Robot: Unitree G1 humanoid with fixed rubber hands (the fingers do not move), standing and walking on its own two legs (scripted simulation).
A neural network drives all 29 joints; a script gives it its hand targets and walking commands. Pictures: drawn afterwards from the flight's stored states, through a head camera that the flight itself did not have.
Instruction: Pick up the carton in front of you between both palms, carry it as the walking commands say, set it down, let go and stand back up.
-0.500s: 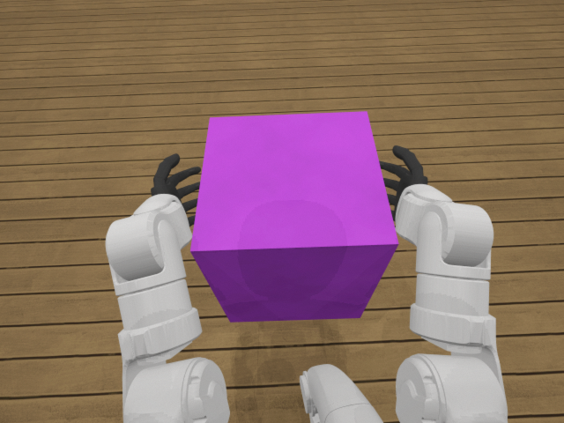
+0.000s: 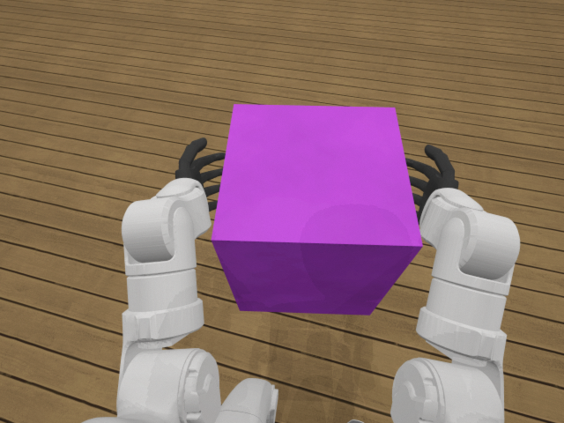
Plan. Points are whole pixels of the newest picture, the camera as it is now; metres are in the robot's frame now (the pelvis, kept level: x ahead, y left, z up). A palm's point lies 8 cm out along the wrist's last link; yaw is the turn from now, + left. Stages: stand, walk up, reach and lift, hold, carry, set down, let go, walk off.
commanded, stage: carry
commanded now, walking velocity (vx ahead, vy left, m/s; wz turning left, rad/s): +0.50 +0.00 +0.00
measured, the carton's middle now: (308, 220) +0.38 +0.03 +0.07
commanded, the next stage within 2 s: none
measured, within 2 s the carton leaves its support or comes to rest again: neither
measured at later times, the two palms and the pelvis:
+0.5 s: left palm (241, 72) +0.65 +0.18 +0.14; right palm (412, 84) +0.63 -0.12 +0.15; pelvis +0.29 +0.04 +0.03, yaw -3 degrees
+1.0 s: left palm (275, 29) +0.85 +0.14 +0.13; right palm (414, 36) +0.85 -0.16 +0.12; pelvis +0.60 -0.01 +0.04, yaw +0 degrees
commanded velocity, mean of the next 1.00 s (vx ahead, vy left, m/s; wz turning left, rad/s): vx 0.50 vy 0.00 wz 0.00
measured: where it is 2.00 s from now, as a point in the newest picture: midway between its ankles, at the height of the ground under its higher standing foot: (316, 211)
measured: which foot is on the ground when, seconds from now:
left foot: up 0.00-0.30, down 0.32-0.78, up 0.80-1.00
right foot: down 0.00-0.34, up 0.36-0.74, down 0.76-1.00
